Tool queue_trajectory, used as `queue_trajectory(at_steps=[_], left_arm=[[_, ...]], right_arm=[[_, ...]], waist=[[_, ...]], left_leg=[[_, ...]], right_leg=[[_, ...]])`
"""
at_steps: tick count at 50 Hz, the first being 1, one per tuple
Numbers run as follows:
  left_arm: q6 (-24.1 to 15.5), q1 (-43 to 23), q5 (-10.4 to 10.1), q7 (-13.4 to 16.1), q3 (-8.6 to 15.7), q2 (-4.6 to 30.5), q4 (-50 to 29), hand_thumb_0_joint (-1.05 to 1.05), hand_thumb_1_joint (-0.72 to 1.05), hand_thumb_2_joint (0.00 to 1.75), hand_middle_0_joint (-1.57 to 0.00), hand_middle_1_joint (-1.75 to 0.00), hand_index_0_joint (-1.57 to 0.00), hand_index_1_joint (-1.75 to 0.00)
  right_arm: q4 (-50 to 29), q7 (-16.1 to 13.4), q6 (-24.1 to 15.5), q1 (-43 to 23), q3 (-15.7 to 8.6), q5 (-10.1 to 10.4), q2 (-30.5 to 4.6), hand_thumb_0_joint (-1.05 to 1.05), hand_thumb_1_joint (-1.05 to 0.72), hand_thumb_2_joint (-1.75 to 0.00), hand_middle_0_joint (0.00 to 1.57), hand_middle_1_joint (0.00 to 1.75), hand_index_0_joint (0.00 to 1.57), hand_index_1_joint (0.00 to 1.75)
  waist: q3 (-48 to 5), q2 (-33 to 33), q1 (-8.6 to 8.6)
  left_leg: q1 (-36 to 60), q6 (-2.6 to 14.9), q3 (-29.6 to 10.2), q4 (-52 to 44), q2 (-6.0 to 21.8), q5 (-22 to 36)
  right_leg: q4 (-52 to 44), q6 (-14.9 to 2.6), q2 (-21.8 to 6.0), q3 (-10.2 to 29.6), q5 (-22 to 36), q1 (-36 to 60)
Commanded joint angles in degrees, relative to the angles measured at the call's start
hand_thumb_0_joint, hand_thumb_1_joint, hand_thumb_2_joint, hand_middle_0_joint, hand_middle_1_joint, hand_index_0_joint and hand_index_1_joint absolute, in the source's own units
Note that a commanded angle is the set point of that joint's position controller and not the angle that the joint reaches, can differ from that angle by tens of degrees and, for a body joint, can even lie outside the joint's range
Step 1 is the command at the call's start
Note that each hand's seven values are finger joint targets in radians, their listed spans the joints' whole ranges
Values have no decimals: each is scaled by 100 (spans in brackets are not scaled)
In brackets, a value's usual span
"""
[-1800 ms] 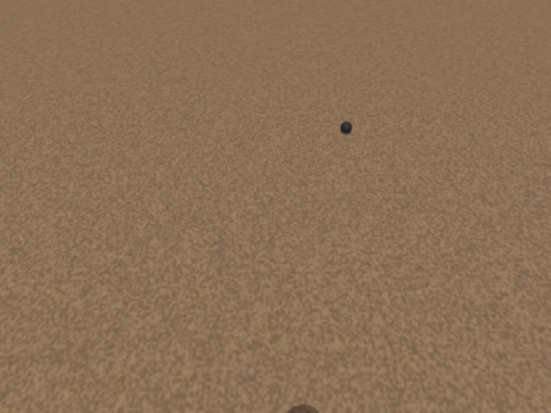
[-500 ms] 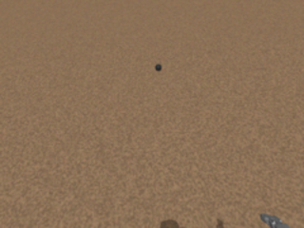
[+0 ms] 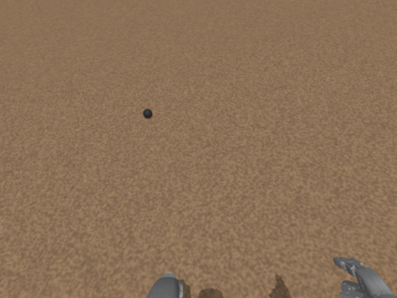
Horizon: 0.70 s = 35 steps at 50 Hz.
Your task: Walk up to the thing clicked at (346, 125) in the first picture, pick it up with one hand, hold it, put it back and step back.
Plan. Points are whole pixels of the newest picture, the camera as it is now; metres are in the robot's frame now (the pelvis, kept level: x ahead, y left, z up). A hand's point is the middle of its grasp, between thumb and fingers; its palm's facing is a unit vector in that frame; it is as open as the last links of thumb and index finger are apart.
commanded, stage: walk up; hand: left
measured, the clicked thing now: (147, 113) +1.47 +0.51 -0.73
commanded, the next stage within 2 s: none
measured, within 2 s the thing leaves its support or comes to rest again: neither
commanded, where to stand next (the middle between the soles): +1.12 +0.76 m, yaw -66 degrees
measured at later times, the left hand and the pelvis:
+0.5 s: hand (101, 157) +0.53 +0.35 -0.10, palm faces -0.31 -0.76 -0.57, open 7.3 cm; pelvis +0.28 +0.11 -0.02, yaw -17 degrees
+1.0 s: hand (82, 125) +0.74 +0.51 -0.15, palm faces -0.48 -0.66 -0.58, open 7.4 cm; pelvis +0.53 +0.25 -0.03, yaw -32 degrees
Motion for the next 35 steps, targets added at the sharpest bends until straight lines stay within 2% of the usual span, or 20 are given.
queue_trajectory(at_steps=[1, 2, 3, 4, 5, 6, 7, 9, 11, 15, 20, 22, 23, 24, 25, 26, 27, 30, 32, 35], left_arm=[[-150, -1195, 54, 277, 647, 2272, -760, 0, 90, 90, -20, -30, -20, -30], [-112, -1207, 71, 290, 584, 2114, -815, 0, 90, 90, -20, -30, -20, -30], [-104, -938, 96, 306, 397, 1563, -832, 0, 90, 90, -20, -30, -20, -30], [-76, -808, 41, 325, 198, 1100, -890, 0, 90, 90, -20, -30, -20, -30], [-84, -271, -50, 402, 200, 1333, -850, 0, 90, 90, -20, -30, -20, -30], [-67, -351, -49, 394, 256, 1592, -608, 0, 90, 90, -20, -30, -20, -30], [-42, -365, -109, 325, 367, 1896, -445, 0, 90, 90, -20, -30, -20, -30], [54, -258, -205, 221, 498, 2051, -214, 0, 90, 90, -20, -30, -20, -30], [119, -587, -182, 134, 475, 1892, -295, 0, 90, 90, -20, -30, -20, -30], [154, -1343, -128, 72, 475, 1789, -686, 0, 90, 90, -20, -30, -20, -30], [158, -1325, -166, 65, 522, 1638, -852, 0, 90, 90, -20, -30, -20, -30], [169, 177, -140, 192, 681, 1820, -481, 0, 90, 90, -20, -30, -20, -30], [154, 994, -98, 321, 828, 2113, -355, 0, 90, 90, -20, -30, -20, -30], [152, 1134, -30, 473, 939, 2536, -481, 0, 90, 90, -20, -30, -20, -30], [159, 346, -112, 569, 875, 2643, -937, 0, 90, 90, -20, -30, -20, -30], [167, -61, -217, 635, 850, 2634, -1089, 0, 90, 90, -20, -30, -20, -30], [116, -227, -194, 685, 793, 2599, -1194, 0, 90, 90, -20, -30, -20, -30], [-53, -943, -100, 660, 678, 2268, -1293, 0, 90, 90, -20, -30, -20, -30], [-154, -949, -4, 608, 707, 2331, -1281, 0, 90, 90, -20, -30, -20, -30], [-136, -613, 142, 605, 786, 2553, -1085, 0, 90, 90, -20, -30, -20, -30]], right_arm=[[-420, -147, -178, 519, -559, 89, -970, 0, -90, -90, 20, 30, 20, 30], [-164, -240, -192, 1386, -715, 61, -1188, 0, -90, -90, 20, 30, 20, 30], [31, -389, -233, 2294, -891, -7, -1640, 0, -90, -90, 20, 30, 20, 30], [-123, -515, -280, 2112, -902, 31, -1826, 0, -90, -90, 20, 30, 20, 30], [-393, -582, -301, 1080, -934, 249, -2202, 0, -90, -90, 20, 30, 20, 30], [-575, -588, -296, 352, -883, 303, -1934, 0, -90, -90, 20, 30, 20, 30], [-714, -594, -308, 108, -773, 230, -1564, 0, -90, -90, 20, 30, 20, 30], [-669, -580, -335, 230, -661, 112, -1177, 0, -90, -90, 20, 30, 20, 30], [-604, -573, -348, 552, -596, 75, -1016, 0, -90, -90, 20, 30, 20, 30], [-703, -578, -343, 739, -589, 67, -1136, 0, -90, -90, 20, 30, 20, 30], [-897, -562, -255, 717, -581, -10, -1085, 0, -90, -90, 20, 30, 20, 30], [-1106, -623, -208, 425, -581, 18, -1081, 0, -90, -90, 20, 30, 20, 30], [-1176, -645, -211, 601, -481, 2, -871, 0, -90, -90, 20, 30, 20, 30], [-1269, -656, -203, 861, -333, -25, -494, 0, -90, -90, 20, 30, 20, 30], [-1249, -648, -117, 1140, -478, 15, -1053, 0, -90, -90, 20, 30, 20, 30], [-1209, -689, -42, 837, -564, 33, -1294, 0, -90, -90, 20, 30, 20, 30], [-1294, -692, -34, 474, -544, 18, -1276, 0, -90, -90, 20, 30, 20, 30], [-998, -555, 27, 1051, -500, -53, -1198, 0, -90, -90, 20, 30, 20, 30], [-968, -450, 88, 1304, -519, -40, -1092, 0, -90, -90, 20, 30, 20, 30], [-1090, -363, 222, 821, -536, 40, -911, 0, -90, -90, 20, 30, 20, 30]], waist=[[-417, -1227, -968], [-790, -578, -1393], [-1128, 974, -1773], [-856, 1917, -1560], [-883, 1786, -843], [-482, 935, -545], [-411, 445, -449], [-514, 696, -401], [-450, 556, -558], [6, 182, -697], [-121, -248, -523], [-822, -753, 319], [-1151, -1481, 741], [-1108, -2350, 569], [-1198, -1018, 218], [-953, -478, 89], [-593, -285, 37], [-81, -697, -618], [-203, -1229, -698], [-126, -1605, -494]], left_leg=[[2750, 87, 410, -669, -218, -219], [3994, 223, 318, -955, -354, -538], [4888, 330, -599, -1585, 68, -2041], [4649, 349, -2339, -2625, 1113, -3625], [3929, 756, -4100, -3882, 1661, -4363], [2985, 834, -3709, -3951, 1643, -4483], [2737, 872, -2639, -3444, 1397, -3710], [2661, 1030, -1173, -2901, 871, -2610], [2857, 1124, -610, -2942, 731, -1782], [2889, 1352, -361, -3147, 1185, -1178], [2517, 683, 909, -2288, 564, 728], [1755, 359, 1419, 28, 187, 2648], [620, 160, 1279, 1657, -161, 1249], [-1105, -67, 958, 2797, -703, -2711], [-1330, -281, -469, 3448, -407, -2527], [-1269, -242, -703, 3802, -199, -2203], [-1332, -145, -818, 3664, 32, -1922], [-152, 47, -359, 2303, 44, -1314], [350, 95, -46, 1844, -99, -1148], [393, 87, 172, 1600, 44, -787]], right_leg=[[174, -1030, -906, 456, 1350, -1725], [1730, -864, -651, 230, 1690, -2300], [3892, -636, 32, -249, 523, -3308], [5242, -698, 501, -301, -1304, -4285], [5887, -896, 470, 98, -891, -4529], [5795, -877, -64, 177, -216, -4097], [5319, -754, -324, -39, 258, -3916], [4351, -552, -495, -297, 456, -3522], [3797, -382, -409, -492, 440, -3462], [2574, -375, -553, -660, 583, -3391], [1578, -528, 31, -1505, 1194, -1884], [924, -711, 286, -1554, 1282, 212], [532, -883, -71, -769, 872, 1525], [310, -1420, -1703, 1752, 538, 2323], [-281, -2074, -2503, 3651, -493, 1596], [-567, -2343, -2569, 3660, -1110, 908], [-603, -2281, -2373, 3256, -882, 463], [-162, -1478, -1218, 1159, 758, -1522], [141, -1431, -922, 623, 1392, -2064], [-69, -1521, -954, 728, -69, -2588]])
